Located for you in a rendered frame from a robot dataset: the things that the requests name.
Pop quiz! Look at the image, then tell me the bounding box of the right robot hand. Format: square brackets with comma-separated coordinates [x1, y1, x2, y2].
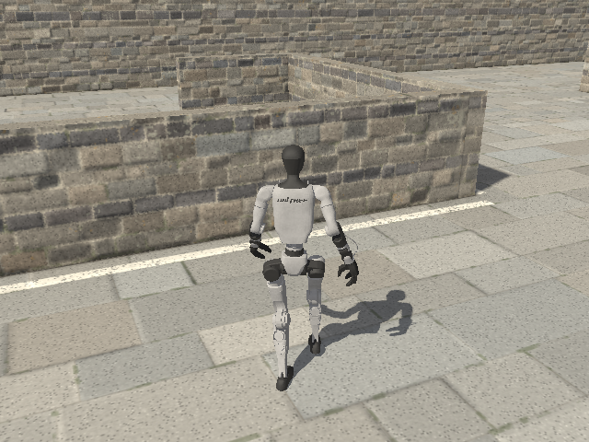
[338, 260, 359, 286]

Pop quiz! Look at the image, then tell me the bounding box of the right robot forearm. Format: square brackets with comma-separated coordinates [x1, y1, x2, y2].
[332, 222, 354, 264]

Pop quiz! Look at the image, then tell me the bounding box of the robot left upper arm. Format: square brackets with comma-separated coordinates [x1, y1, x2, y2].
[250, 185, 275, 234]

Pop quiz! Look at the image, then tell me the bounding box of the robot head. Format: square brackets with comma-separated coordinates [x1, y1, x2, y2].
[278, 145, 309, 189]

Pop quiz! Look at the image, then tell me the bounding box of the left robot forearm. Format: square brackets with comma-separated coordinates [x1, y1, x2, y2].
[248, 220, 261, 248]

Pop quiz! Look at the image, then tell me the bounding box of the robot right upper arm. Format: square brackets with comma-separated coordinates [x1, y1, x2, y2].
[312, 185, 340, 237]

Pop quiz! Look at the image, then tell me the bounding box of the left robot hand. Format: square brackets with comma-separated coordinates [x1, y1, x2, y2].
[250, 243, 271, 259]

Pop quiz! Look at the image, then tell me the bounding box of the robot left thigh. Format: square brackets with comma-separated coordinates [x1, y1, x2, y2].
[262, 258, 291, 329]

